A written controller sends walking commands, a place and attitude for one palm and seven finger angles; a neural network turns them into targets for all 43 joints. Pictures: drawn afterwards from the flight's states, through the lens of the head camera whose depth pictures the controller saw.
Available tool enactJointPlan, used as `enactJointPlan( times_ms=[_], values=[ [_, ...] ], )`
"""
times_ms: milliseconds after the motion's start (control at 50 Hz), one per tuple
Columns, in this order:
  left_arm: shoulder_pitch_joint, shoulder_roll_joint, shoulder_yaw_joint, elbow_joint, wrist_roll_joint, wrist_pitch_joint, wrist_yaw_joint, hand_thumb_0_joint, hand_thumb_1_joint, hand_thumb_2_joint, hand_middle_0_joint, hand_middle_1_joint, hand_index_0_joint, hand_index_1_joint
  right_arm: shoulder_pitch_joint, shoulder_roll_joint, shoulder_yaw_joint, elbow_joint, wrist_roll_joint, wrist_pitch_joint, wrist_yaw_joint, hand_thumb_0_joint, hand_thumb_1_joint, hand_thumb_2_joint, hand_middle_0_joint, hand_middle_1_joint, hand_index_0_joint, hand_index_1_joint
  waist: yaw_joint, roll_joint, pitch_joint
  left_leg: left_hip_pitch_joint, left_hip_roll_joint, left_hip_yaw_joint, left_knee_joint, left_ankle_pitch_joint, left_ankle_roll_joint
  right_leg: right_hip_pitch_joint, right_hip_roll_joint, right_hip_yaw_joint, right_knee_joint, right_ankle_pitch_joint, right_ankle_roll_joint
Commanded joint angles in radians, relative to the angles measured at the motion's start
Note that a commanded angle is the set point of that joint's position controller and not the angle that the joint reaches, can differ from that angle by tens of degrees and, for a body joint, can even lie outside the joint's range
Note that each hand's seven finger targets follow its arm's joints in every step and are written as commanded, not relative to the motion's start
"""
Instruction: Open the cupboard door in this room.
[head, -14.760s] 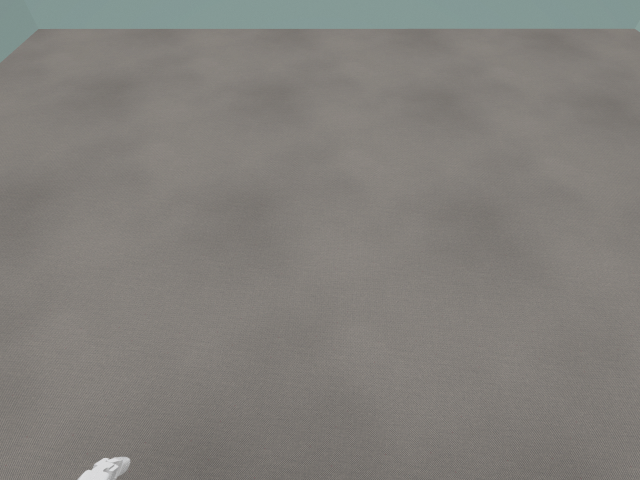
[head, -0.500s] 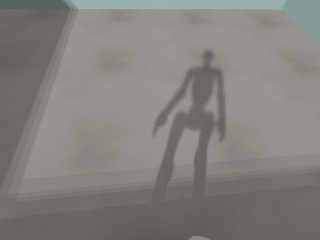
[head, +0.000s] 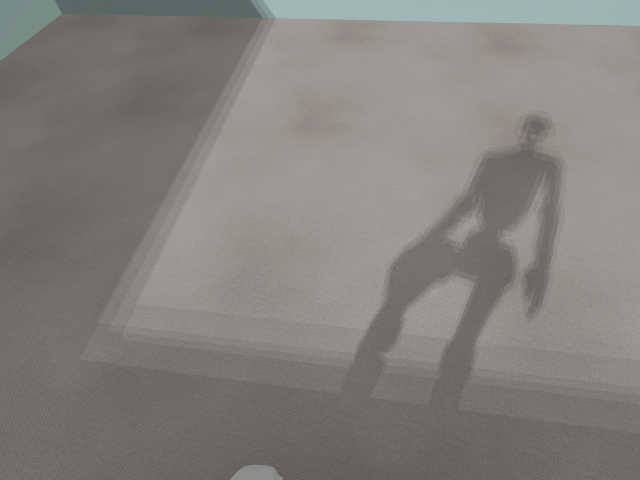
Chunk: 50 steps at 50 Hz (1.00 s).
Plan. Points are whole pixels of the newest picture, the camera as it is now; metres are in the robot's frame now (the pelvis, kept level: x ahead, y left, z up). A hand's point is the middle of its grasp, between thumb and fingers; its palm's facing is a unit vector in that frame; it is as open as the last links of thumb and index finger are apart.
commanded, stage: turn or walk to find it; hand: left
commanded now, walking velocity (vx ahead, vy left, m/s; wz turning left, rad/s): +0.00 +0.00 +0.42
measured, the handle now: out of the picture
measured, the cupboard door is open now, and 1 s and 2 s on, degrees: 0 0 0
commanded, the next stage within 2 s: none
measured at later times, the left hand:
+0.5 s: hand out of the picture +0.02 +0.25 -0.16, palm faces +0.22 -0.94 -0.26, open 7.4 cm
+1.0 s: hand out of the picture -0.12 +0.23 -0.19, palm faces +0.47 -0.85 -0.23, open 7.4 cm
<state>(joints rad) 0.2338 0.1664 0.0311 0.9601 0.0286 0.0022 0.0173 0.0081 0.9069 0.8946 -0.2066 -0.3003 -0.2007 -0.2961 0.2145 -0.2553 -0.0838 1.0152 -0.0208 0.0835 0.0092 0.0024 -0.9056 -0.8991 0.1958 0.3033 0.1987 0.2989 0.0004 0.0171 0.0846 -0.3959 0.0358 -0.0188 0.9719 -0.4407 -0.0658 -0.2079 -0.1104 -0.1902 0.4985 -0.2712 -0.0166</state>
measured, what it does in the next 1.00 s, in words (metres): steps on the spot, turning left: left foot, then right foot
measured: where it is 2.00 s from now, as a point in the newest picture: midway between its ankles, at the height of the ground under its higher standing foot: outside the picture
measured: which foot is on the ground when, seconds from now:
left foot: up 0.00-0.12, down 0.14-0.54, up 0.56-0.98, down 1.00-1.00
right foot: down 0.00-0.14, up 0.16-0.52, down 0.54-1.00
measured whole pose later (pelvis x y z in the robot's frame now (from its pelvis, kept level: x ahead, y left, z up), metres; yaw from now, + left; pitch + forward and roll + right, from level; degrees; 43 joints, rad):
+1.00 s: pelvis -0.06 +0.03 -0.01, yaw +26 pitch +0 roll +0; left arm 0.24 0.22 0.05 0.98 0.02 0.02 0.01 0.01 0.91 0.89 -0.21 -0.30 -0.20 -0.30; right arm 0.17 -0.23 -0.06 0.99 -0.01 0.04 0.01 0.00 -0.90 -0.90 0.20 0.30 0.20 0.30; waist 0.02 -0.03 0.09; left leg -0.24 0.02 0.06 0.57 -0.30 -0.02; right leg -0.28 -0.17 -0.25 0.63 -0.31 0.03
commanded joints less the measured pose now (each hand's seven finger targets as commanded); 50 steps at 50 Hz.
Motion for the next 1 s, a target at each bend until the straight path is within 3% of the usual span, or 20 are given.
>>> enactJointPlan(
  times_ms=[0,60,80,100,120,160,240,360,480,500,520,540,560,600,620,820,900,940,960,980],
  values=[
    [0.077,0.256,0.069,-0.025,0.005,-0.008,0.015,0.0,0.9,0.9,-0.2,-0.3,-0.2,-0.3,-0.084,-0.031,0.015,-0.095,0.013,-0.045,-0.001,0.0,-0.9,-0.9,0.2,0.3,0.2,0.3,0.059,-0.229,-0.103,-0.01,-0.015,0.073,-0.2,-0.045,0.01,0.157,-0.249,0.172,-0.104,0.481,-0.136],
    [0.042,0.261,0.072,-0.016,-0.003,0.002,0.013,0.0,0.9,0.9,-0.2,-0.3,-0.2,-0.3,-0.016,-0.042,0.016,-0.079,0.013,-0.059,-0.005,0.0,-0.9,-0.9,0.2,0.3,0.2,0.3,0.011,-0.216,-0.132,0.154,-0.022,0.108,-0.461,0.13,0.025,0.096,-0.231,0.105,-0.008,0.43,-0.069],
    [0.039,0.241,0.069,-0.02,-0.013,0.009,0.011,0.0,0.9,0.9,-0.2,-0.3,-0.2,-0.3,0.019,-0.075,0.01,-0.073,0.011,-0.069,-0.003,0.0,-0.9,-0.9,0.2,0.3,0.2,0.3,-0.015,-0.133,-0.147,0.285,0.011,0.075,-0.593,0.26,0.04,-0.006,-0.204,0.066,0.084,0.324,-0.019],
    [0.061,0.186,0.06,-0.042,-0.019,0.018,0.006,0.0,0.9,0.9,-0.2,-0.3,-0.2,-0.3,0.032,-0.167,-0.011,-0.078,0.002,-0.078,-0.005,0.0,-0.9,-0.9,0.2,0.3,0.2,0.3,-0.022,0.126,-0.163,0.411,0.209,-0.185,-0.646,0.438,0.114,-0.215,-0.09,0.006,0.256,0.008,0.052],
    [-0.002,0.141,0.038,-0.075,-0.013,0.023,0.003,0.0,0.9,0.9,-0.2,-0.3,-0.2,-0.3,0.074,-0.232,-0.023,-0.076,0.003,-0.07,-0.008,0.0,-0.9,-0.9,0.2,0.3,0.2,0.3,-0.052,0.266,-0.12,0.365,0.356,-0.318,-0.674,0.64,0.199,-0.315,-0.018,0.038,0.423,-0.344,0.081],
    [-0.069,0.152,0.045,-0.071,-0.011,0.042,0.008,0.0,0.9,0.9,-0.2,-0.3,-0.2,-0.3,0.04,-0.206,-0.019,-0.066,-0.004,-0.069,-0.027,0.0,-0.9,-0.9,0.2,0.3,0.2,0.3,-0.051,0.244,-0.079,0.252,0.314,-0.307,-0.69,0.491,0.239,-0.339,-0.016,0.152,0.569,-0.296,0.077],
    [-0.012,0.158,0.045,-0.028,-0.011,0.031,-0.008,0.0,0.9,0.9,-0.2,-0.3,-0.2,-0.3,-0.055,-0.148,-0.001,-0.098,0.0,-0.079,-0.032,0.0,-0.9,-0.9,0.2,0.3,0.2,0.3,-0.004,0.129,-0.093,0.279,0.206,-0.173,-0.639,0.61,0.222,-0.316,0.003,0.156,0.574,-0.159,0.09],
    [-0.065,0.142,0.036,-0.066,-0.016,0.026,-0.002,0.0,0.9,0.9,-0.2,-0.3,-0.2,-0.3,-0.009,-0.154,-0.014,-0.095,-0.003,-0.072,-0.028,0.0,-0.9,-0.9,0.2,0.3,0.2,0.3,-0.033,0.126,-0.115,0.313,0.206,-0.23,-0.606,0.682,0.244,-0.269,0.038,0.154,0.398,-0.192,0.098],
    [0.06,0.146,0.04,-0.046,-0.02,0.007,0.004,0.0,0.9,0.9,-0.2,-0.3,-0.2,-0.3,-0.068,-0.144,-0.021,-0.126,0.0,-0.06,-0.02,0.0,-0.9,-0.9,0.2,0.3,0.2,0.3,0.032,0.116,-0.139,0.128,0.134,-0.261,-0.522,0.531,0.187,0.032,0.071,0.119,-0.008,0.021,0.08],
    [0.085,0.182,0.046,-0.043,-0.014,-0.002,0.008,0.0,0.9,0.9,-0.2,-0.3,-0.2,-0.3,-0.062,-0.114,-0.018,-0.13,0.007,-0.062,-0.016,0.0,-0.9,-0.9,0.2,0.3,0.2,0.3,0.042,0.032,-0.138,0.033,0.077,-0.227,-0.449,0.398,0.139,0.141,0.012,0.17,-0.122,0.082,0.067],
    [0.095,0.263,0.063,-0.049,0.001,-0.012,0.016,0.0,0.9,0.9,-0.2,-0.3,-0.2,-0.3,-0.043,-0.051,-0.009,-0.147,0.015,-0.062,-0.008,0.0,-0.9,-0.9,0.2,0.3,0.2,0.3,0.045,-0.211,-0.142,-0.129,-0.051,-0.091,-0.267,0.134,0.069,0.227,-0.211,0.404,-0.197,0.123,-0.01],
    [0.081,0.299,0.068,-0.065,-0.001,-0.012,0.013,0.0,0.9,0.9,-0.2,-0.3,-0.2,-0.3,-0.068,-0.06,-0.014,-0.163,0.006,-0.052,-0.012,0.0,-0.9,-0.9,0.2,0.3,0.2,0.3,0.057,-0.305,-0.115,-0.158,-0.094,-0.05,-0.053,-0.14,0.045,0.119,-0.366,0.525,-0.239,0.166,-0.122],
    [0.037,0.273,0.075,-0.077,-0.007,-0.013,0.018,0.0,0.9,0.9,-0.2,-0.3,-0.2,-0.3,-0.068,-0.09,-0.023,-0.147,-0.002,-0.039,-0.011,0.0,-0.9,-0.9,0.2,0.3,0.2,0.3,0.046,-0.299,-0.076,-0.152,-0.054,-0.1,0.101,-0.122,0.053,0.015,-0.355,0.507,-0.264,0.08,-0.152],
    [-0.06,0.211,0.055,-0.099,-0.008,-0.012,0.014,0.0,0.9,0.9,-0.2,-0.3,-0.2,-0.3,-0.032,-0.075,-0.027,-0.105,-0.003,-0.03,0.001,0.0,-0.9,-0.9,0.2,0.3,0.2,0.3,-0.013,-0.146,-0.023,-0.15,-0.035,-0.082,0.239,0.009,0.042,-0.036,-0.242,0.34,-0.232,0.082,-0.112],
    [-0.085,0.19,0.049,-0.106,-0.009,-0.013,0.016,0.0,0.9,0.9,-0.2,-0.3,-0.2,-0.3,0.002,-0.063,-0.023,-0.09,-0.003,-0.028,0.005,0.0,-0.9,-0.9,0.2,0.3,0.2,0.3,-0.029,-0.143,-0.039,-0.143,-0.026,-0.065,0.247,0.046,0.033,-0.021,-0.212,0.273,-0.21,0.143,-0.092],
    [0.067,0.236,0.063,-0.038,0.003,-0.012,0.014,0.0,0.9,0.9,-0.2,-0.3,-0.2,-0.3,-0.089,-0.031,0.009,-0.094,0.009,-0.039,0.003,0.0,-0.9,-0.9,0.2,0.3,0.2,0.3,0.057,-0.208,-0.089,-0.055,-0.009,0.052,-0.106,-0.041,0.006,0.146,-0.248,0.172,-0.139,0.425,-0.128],
    [0.045,0.261,0.074,-0.027,0.002,-0.003,0.013,0.0,0.9,0.9,-0.2,-0.3,-0.2,-0.3,-0.038,-0.028,0.018,-0.083,0.014,-0.056,-0.004,0.0,-0.9,-0.9,0.2,0.3,0.2,0.3,0.032,-0.227,-0.143,0.06,-0.021,0.106,-0.343,0.028,0.021,0.161,-0.249,0.125,-0.049,0.477,-0.104],
    [0.027,0.235,0.07,-0.026,-0.012,0.008,0.011,0.0,0.9,0.9,-0.2,-0.3,-0.2,-0.3,0.028,-0.065,0.011,-0.068,0.011,-0.07,-0.002,0.0,-0.9,-0.9,0.2,0.3,0.2,0.3,-0.014,-0.127,-0.163,0.266,0.009,0.074,-0.594,0.259,0.042,0.025,-0.207,0.054,0.092,0.339,-0.018],
    [0.047,0.179,0.063,-0.05,-0.02,0.017,0.006,0.0,0.9,0.9,-0.2,-0.3,-0.2,-0.3,0.046,-0.161,-0.009,-0.072,0.001,-0.08,-0.004,0.0,-0.9,-0.9,0.2,0.3,0.2,0.3,-0.022,0.14,-0.169,0.397,0.214,-0.196,-0.653,0.468,0.118,-0.199,-0.09,-0.001,0.269,0.012,0.054],
    [-0.004,0.134,0.039,-0.086,-0.015,0.023,0.004,0.0,0.9,0.9,-0.2,-0.3,-0.2,-0.3,0.086,-0.229,-0.023,-0.069,0.002,-0.073,-0.009,0.0,-0.9,-0.9,0.2,0.3,0.2,0.3,-0.05,0.283,-0.139,0.386,0.371,-0.341,-0.661,0.741,0.226,-0.33,-0.019,0.039,0.421,-0.369,0.086]
  ],
)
